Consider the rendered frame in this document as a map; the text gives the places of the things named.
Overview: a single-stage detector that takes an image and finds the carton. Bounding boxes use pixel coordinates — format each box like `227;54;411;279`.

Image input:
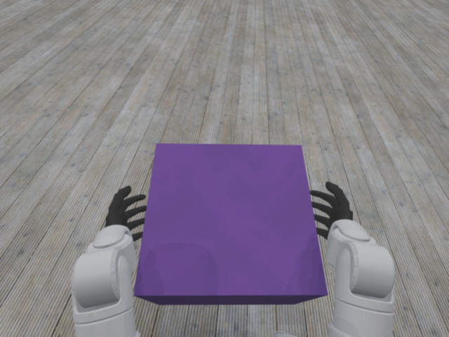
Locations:
133;143;328;305

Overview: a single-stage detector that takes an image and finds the right robot forearm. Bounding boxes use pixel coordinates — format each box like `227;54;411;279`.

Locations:
326;219;396;337

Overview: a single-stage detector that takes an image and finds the robot right hand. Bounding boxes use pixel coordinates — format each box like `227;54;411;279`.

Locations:
310;182;353;239

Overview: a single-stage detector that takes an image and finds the left robot forearm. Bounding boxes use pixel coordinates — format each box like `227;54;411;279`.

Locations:
71;225;140;337

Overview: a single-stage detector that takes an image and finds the robot left hand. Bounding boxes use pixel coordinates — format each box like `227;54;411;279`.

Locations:
105;185;147;241

